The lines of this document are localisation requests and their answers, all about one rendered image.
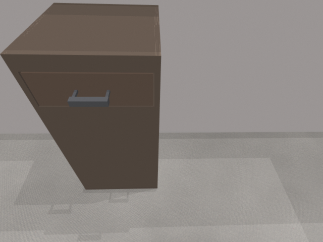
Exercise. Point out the cabinet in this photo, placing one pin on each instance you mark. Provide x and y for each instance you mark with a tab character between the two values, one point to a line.
114	147

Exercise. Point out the handle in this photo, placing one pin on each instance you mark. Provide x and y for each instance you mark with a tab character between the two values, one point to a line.
75	101

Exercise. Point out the drawer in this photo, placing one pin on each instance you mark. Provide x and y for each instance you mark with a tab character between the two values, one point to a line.
55	88

